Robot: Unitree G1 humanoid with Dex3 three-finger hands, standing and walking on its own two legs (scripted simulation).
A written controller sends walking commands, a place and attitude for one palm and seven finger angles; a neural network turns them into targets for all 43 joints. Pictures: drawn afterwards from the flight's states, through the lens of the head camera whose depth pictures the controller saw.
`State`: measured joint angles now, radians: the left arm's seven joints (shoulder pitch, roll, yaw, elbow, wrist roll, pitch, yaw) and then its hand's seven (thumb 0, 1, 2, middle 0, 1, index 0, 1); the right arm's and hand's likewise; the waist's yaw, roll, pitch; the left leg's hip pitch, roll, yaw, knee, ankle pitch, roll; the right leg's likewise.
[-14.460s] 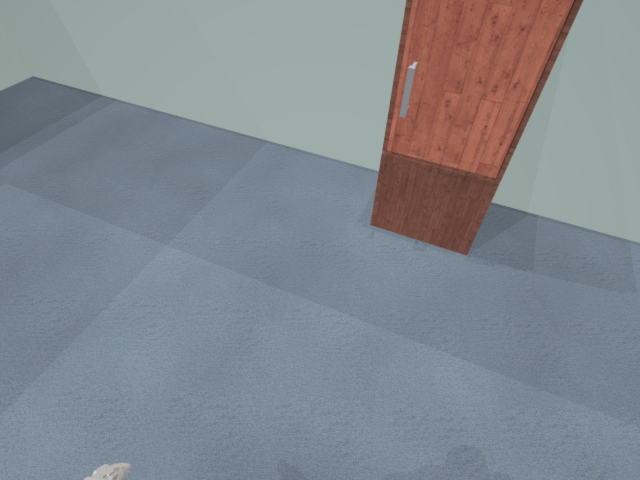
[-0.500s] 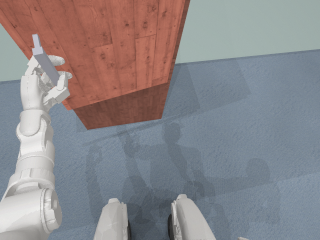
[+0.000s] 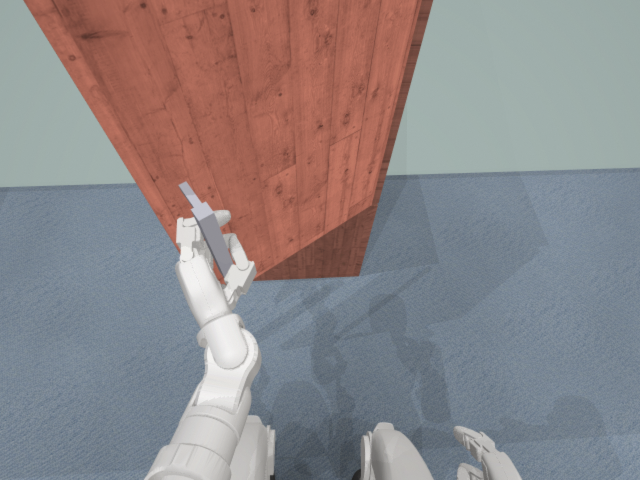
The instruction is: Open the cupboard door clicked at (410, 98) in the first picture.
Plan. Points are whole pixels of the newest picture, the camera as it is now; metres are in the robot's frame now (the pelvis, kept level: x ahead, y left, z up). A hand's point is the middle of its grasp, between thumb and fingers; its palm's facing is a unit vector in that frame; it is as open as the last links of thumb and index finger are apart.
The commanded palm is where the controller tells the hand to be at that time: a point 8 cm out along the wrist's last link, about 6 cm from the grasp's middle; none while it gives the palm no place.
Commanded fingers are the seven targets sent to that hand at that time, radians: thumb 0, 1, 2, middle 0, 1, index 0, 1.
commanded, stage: pull the door open along its arc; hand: left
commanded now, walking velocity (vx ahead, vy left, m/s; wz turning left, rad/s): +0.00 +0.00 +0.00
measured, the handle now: (209, 235) +0.41 +0.16 +0.02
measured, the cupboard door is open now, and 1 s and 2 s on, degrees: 33 44 45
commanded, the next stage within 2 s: open thumb and fingers to let go in 0.18 s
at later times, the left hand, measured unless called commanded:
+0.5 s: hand (280, 293) +0.34 +0.06 +0.01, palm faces +0.45 -0.89 -0.04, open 6.6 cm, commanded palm +0.28 +0.10 +0.01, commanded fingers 0.00 0.06 0.54 -0.34 -1.26 -0.34 -1.26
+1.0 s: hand (279, 297) +0.33 +0.06 +0.01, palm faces +0.41 -0.91 -0.02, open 14.4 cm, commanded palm +0.28 +0.11 +0.01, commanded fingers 0.00 -0.50 0.30 -0.17 -0.45 -0.17 -0.45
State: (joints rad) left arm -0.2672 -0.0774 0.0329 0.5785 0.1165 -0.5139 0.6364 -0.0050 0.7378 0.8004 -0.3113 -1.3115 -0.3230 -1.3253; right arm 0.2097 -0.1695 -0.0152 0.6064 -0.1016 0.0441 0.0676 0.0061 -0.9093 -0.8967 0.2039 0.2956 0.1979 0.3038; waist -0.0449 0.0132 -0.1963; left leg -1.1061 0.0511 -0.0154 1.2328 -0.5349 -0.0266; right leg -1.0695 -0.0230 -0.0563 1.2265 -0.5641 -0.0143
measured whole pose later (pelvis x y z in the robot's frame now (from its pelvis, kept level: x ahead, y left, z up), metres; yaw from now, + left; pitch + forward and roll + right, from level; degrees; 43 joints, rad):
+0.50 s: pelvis -0.01 -0.03 -0.01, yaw +2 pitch +22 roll +1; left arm -0.19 -0.13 -0.07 0.55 0.15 -0.50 0.66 0.00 0.56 0.75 -0.36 -1.31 -0.38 -1.32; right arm 0.12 -0.16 -0.01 0.63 -0.12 -0.05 0.02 0.01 -0.91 -0.90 0.20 0.30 0.20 0.30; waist -0.02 0.02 -0.19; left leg -1.11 0.04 -0.05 1.24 -0.52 -0.06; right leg -1.08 -0.03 -0.09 1.28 -0.58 -0.05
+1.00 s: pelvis -0.01 -0.01 -0.01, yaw +1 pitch +21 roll +0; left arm -0.16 -0.13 -0.09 0.52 0.15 -0.49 0.65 -0.01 -0.47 0.31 -0.25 -0.90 -0.29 -0.90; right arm 0.18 -0.17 -0.02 0.65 -0.12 -0.05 0.02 0.01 -0.91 -0.90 0.20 0.30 0.20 0.30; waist -0.04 0.02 -0.19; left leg -1.10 0.04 -0.03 1.25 -0.52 -0.05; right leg -1.07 -0.03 -0.07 1.26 -0.57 -0.04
